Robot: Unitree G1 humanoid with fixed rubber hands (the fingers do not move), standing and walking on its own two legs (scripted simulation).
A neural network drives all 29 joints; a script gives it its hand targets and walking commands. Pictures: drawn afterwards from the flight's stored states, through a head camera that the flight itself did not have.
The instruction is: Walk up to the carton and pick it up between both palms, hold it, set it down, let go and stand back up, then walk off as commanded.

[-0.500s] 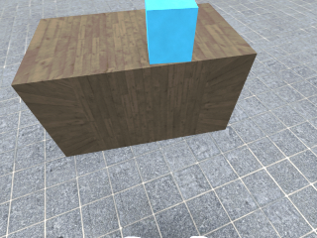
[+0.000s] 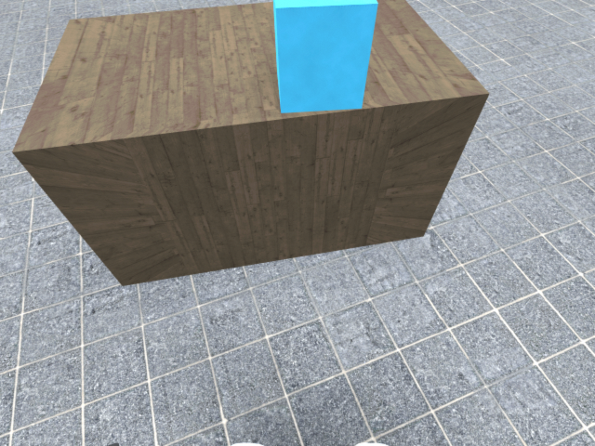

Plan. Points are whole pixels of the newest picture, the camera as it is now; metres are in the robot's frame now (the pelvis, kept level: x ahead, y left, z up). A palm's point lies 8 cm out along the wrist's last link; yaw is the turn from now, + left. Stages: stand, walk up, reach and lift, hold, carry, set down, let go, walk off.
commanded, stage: stand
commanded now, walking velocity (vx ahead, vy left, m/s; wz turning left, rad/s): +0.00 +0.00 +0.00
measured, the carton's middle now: (318, 43) +0.98 +0.01 +0.03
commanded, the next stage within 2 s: none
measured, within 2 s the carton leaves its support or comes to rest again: neither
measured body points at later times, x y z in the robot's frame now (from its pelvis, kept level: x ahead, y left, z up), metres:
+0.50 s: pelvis +0.02 +0.00 +0.01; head +0.08 +0.01 +0.45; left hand +0.11 +0.31 -0.12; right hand +0.12 -0.32 -0.12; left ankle +0.01 +0.12 -0.73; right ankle +0.04 -0.14 -0.73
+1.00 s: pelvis +0.00 +0.00 +0.01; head +0.03 +0.00 +0.46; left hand +0.09 +0.30 -0.11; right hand +0.09 -0.32 -0.11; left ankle +0.01 +0.12 -0.73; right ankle +0.04 -0.14 -0.73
